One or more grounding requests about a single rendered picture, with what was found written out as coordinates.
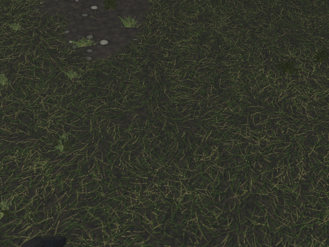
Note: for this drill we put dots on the left robot hand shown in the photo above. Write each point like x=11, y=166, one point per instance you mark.
x=53, y=241

